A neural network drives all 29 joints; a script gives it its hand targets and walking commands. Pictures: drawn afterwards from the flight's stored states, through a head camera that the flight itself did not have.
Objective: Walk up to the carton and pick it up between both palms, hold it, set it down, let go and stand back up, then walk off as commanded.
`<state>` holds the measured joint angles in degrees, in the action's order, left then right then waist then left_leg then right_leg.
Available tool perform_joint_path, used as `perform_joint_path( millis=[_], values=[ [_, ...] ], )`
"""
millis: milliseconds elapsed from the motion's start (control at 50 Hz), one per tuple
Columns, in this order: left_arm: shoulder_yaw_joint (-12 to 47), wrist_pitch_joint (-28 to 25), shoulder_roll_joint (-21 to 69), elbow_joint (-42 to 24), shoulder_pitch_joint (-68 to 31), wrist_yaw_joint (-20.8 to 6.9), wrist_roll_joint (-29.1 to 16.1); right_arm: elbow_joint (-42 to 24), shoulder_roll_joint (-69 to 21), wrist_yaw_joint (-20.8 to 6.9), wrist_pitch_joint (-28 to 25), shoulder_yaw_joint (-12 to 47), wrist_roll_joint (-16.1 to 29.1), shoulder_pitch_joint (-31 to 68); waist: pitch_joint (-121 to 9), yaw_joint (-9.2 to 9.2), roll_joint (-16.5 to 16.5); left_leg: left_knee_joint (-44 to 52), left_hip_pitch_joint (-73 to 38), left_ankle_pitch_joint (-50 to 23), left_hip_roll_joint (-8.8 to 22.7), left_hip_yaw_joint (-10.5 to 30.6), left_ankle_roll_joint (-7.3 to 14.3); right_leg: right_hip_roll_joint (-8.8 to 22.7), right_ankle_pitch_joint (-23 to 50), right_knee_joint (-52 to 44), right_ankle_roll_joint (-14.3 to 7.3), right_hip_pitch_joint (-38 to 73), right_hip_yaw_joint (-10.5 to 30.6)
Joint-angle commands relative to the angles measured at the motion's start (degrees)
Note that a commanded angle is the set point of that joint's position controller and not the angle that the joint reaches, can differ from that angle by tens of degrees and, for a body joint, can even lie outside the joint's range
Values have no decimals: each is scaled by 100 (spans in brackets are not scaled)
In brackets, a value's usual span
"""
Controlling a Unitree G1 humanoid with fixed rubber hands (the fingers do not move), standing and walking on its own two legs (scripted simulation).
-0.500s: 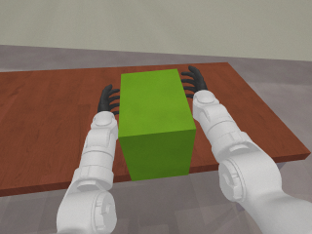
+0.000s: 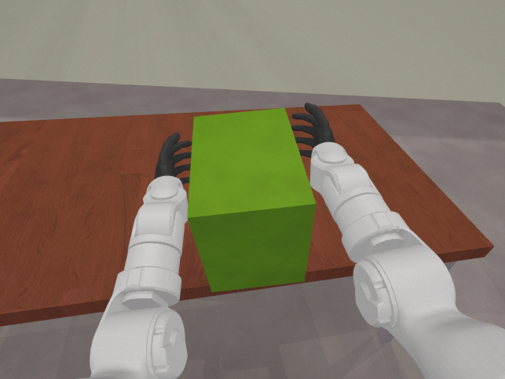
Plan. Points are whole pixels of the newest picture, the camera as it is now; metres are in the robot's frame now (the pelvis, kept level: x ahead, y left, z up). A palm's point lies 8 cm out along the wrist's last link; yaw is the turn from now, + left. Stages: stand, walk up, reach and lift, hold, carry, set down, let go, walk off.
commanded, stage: reach and lift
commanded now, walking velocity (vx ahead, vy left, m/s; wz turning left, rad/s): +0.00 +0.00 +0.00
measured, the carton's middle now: (248, 198) +0.40 +0.00 +0.11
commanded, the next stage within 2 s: hold in 0.44 s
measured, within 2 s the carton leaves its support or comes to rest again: neither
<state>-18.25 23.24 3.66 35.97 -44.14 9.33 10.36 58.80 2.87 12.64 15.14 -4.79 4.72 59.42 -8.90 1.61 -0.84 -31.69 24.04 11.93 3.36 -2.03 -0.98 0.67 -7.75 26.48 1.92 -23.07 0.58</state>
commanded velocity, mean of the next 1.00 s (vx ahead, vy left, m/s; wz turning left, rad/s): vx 0.00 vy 0.00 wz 0.00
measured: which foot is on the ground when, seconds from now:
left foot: down 0.00-1.00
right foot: down 0.00-1.00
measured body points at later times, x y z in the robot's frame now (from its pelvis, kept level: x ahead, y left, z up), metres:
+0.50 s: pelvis +0.00 +0.00 +0.00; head -0.04 +0.02 +0.45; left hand +0.41 +0.14 +0.17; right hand +0.43 -0.12 +0.22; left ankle +0.04 +0.12 -0.73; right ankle +0.06 -0.14 -0.73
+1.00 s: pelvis +0.00 +0.00 +0.00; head -0.04 +0.02 +0.45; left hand +0.40 +0.14 +0.18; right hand +0.42 -0.12 +0.22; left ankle +0.04 +0.12 -0.73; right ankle +0.06 -0.14 -0.73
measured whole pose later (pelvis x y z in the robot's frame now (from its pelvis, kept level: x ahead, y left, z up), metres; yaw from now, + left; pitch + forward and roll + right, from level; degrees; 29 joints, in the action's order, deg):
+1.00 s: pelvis +0.00 +0.00 +0.00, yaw +0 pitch +2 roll -1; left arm -18.2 31.9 3.9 28.4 -44.1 8.6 10.4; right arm 51.4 2.9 13.8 21.3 -3.7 7.5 57.5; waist -8.4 2.5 -0.8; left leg -31.7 21.6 12.1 3.4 -1.9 -0.9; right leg 0.6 -7.8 26.2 2.0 -20.5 0.6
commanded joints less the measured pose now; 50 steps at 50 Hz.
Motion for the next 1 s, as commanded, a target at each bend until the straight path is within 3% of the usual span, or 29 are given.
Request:
perform_joint_path(
  millis=[0, 240, 260, 360, 460, 520, 540, 700, 980],
  values=[
    [2649, -355, 3935, -1618, -5546, -462, -1095, -1821, -4768, -471, 5, 1465, 1183, 2866, -2844, 377, 600, 867, -2128, -655, -668, 350, -165, -485, 396, -825, 77, 1643, -309],
    [2692, -85, 4047, -1776, -5327, -518, -1010, -2157, -4728, -453, 138, 1596, 1282, 2900, -2796, 348, 638, 885, -2235, -681, -653, 363, -188, -536, 395, -818, 67, 1630, -327],
    [2714, -34, 4042, -1758, -5294, -533, -1020, -2184, -4711, -425, 175, 1597, 1327, 2837, -2742, 414, 627, 887, -2226, -677, -664, 370, -178, -516, 407, -829, 80, 1683, -317],
    [2697, 62, 4072, -1842, -5317, -546, -961, -2335, -4710, -439, 205, 1612, 1312, 2982, -2743, 349, 605, 928, -2153, -494, -653, 376, -165, -543, 259, -806, 83, 1664, -315],
    [2709, 215, 4081, -1914, -5233, -590, -903, -2359, -4650, -407, 291, 1589, 1365, 2885, -2612, 435, 649, 948, -2135, -447, -667, 366, -161, -546, 231, -832, 77, 1710, -312],
    [2696, 285, 4091, -1946, -5117, -614, -883, -2520, -4644, -404, 321, 1654, 1407, 2951, -2644, 366, 603, 938, -2145, -541, -674, 375, -147, -556, 314, -819, 82, 1775, -301],
    [2723, 311, 4076, -1933, -5117, -622, -902, -2476, -4623, -388, 350, 1633, 1409, 2885, -2560, 439, 615, 939, -2122, -536, -671, 384, -156, -548, 316, -828, 79, 1773, -287],
    [2661, 384, 4085, -1974, -5143, -625, -833, -2625, -4637, -414, 398, 1660, 1446, 3000, -2573, 329, 618, 980, -2072, -373, -667, 402, -119, -566, 118, -842, 66, 1702, -297],
    [2687, 524, 4085, -2080, -4978, -663, -760, -2774, -4552, -383, 476, 1734, 1523, 2936, -2568, 337, 624, 919, -2126, -483, -672, 411, -136, -586, 211, -814, 57, 1768, -313]
  ],
)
